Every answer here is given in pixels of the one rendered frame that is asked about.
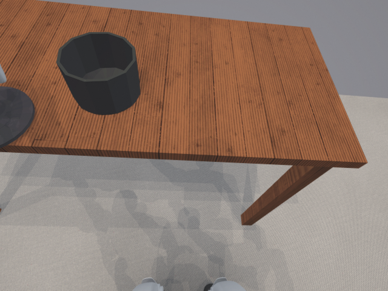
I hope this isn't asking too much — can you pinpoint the table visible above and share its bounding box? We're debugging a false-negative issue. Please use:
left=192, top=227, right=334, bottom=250
left=0, top=0, right=368, bottom=226

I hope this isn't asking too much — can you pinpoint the pot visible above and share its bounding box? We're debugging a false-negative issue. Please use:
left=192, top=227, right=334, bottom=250
left=56, top=32, right=140, bottom=115

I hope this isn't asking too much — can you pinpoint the lid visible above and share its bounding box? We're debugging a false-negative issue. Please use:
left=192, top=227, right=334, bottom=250
left=0, top=86, right=35, bottom=148

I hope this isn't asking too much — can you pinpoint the left robot shin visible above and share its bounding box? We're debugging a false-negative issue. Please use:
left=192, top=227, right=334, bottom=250
left=142, top=278, right=156, bottom=283

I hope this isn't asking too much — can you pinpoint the right robot shin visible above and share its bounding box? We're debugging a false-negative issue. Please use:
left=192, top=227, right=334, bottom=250
left=212, top=277, right=227, bottom=287

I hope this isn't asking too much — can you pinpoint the robot shin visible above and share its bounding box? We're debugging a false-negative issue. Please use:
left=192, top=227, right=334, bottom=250
left=142, top=278, right=156, bottom=283
left=212, top=277, right=227, bottom=287

